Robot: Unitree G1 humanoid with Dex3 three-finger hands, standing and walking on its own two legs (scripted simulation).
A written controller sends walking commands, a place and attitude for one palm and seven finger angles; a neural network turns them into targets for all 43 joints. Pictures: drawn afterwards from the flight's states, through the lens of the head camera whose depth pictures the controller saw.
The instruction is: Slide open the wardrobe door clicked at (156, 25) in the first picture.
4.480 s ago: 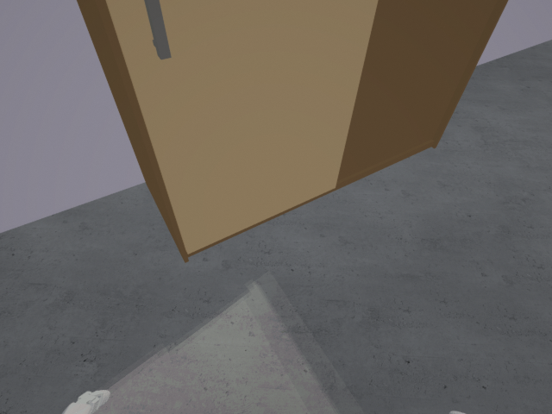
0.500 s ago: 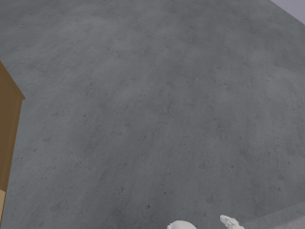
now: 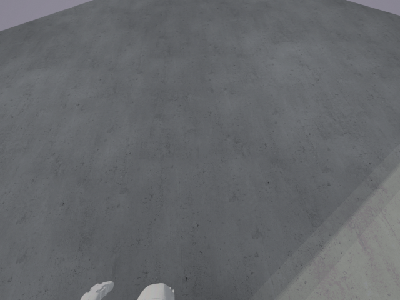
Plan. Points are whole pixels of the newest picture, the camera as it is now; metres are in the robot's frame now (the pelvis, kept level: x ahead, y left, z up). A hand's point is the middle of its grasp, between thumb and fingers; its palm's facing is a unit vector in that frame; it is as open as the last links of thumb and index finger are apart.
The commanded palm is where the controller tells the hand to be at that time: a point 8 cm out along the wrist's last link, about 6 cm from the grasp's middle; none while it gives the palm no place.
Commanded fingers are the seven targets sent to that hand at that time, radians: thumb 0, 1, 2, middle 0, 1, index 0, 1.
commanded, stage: walk to a spot facing it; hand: left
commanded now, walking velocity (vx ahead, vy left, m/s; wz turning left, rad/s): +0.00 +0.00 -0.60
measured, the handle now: out of the picture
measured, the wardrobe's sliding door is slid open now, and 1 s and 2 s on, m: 0.00 0.00 0.00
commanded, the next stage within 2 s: turn to face it in 1.12 s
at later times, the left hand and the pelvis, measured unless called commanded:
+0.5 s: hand out of the picture +0.09 +0.25 -0.18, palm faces -0.20 -0.96 -0.20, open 7.4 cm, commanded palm none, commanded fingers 0.00 0.90 0.90 -0.20 -0.30 -0.20 -0.30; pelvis -0.01 +0.06 +0.00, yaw -18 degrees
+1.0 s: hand (168, 287) +0.17 +0.10 -0.14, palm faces -0.53 -0.81 -0.27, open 7.4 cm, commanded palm none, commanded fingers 0.00 0.90 0.90 -0.20 -0.30 -0.20 -0.30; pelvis +0.00 -0.03 +0.00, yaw -36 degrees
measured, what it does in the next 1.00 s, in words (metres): steps on the spot, turning right: left foot, then right foot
